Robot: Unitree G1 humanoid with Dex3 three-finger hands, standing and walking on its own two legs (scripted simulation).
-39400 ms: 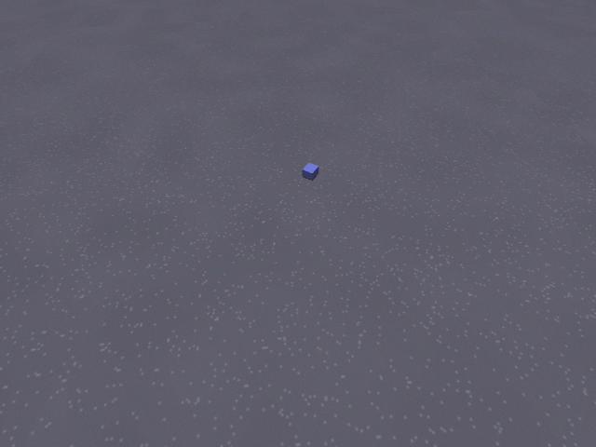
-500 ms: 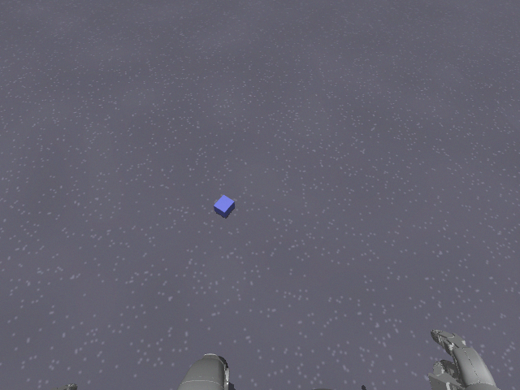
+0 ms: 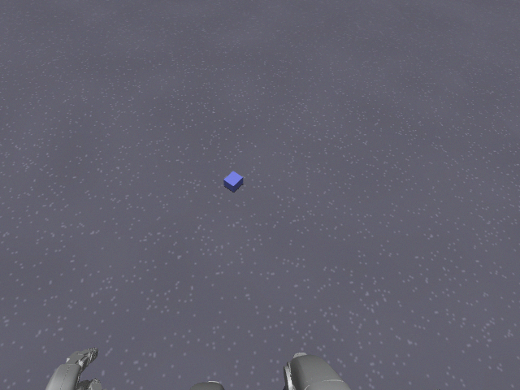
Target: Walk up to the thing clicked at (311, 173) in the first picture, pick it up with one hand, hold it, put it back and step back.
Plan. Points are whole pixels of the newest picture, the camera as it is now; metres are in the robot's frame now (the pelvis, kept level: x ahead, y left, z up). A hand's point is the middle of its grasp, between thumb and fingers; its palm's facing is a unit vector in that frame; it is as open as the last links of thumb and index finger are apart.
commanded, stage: step back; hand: left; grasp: from above
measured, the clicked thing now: (233, 181) +1.03 +0.10 -0.74
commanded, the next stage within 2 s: stand in 1.30 s
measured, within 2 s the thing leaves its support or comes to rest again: neither
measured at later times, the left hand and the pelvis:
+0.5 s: hand out of the picture -0.06 +0.26 -0.13, palm faces +0.01 -0.91 -0.42, open 7.4 cm; pelvis -0.11 -0.02 +0.00, yaw +0 degrees
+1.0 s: hand out of the picture +0.02 +0.22 -0.13, palm faces +0.03 -0.93 -0.37, open 7.4 cm; pelvis -0.08 -0.03 +0.00, yaw +1 degrees
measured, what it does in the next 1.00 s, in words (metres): steps on the spot: right foot, then left foot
